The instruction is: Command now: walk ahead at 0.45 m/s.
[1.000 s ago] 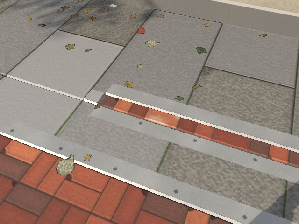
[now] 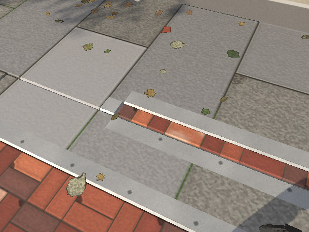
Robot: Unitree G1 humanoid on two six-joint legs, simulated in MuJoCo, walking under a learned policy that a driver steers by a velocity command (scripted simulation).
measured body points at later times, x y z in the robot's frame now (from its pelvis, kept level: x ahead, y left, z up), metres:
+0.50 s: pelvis +0.28 +0.03 +0.01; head +0.29 +0.02 +0.46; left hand +0.46 +0.27 -0.10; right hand +0.26 -0.24 -0.14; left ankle +0.20 +0.13 -0.74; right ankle +0.47 -0.14 -0.68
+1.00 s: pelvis +0.54 -0.06 +0.01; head +0.58 -0.08 +0.46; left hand +0.71 +0.18 -0.10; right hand +0.64 -0.35 -0.11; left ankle +0.74 +0.05 -0.69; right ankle +0.50 -0.12 -0.74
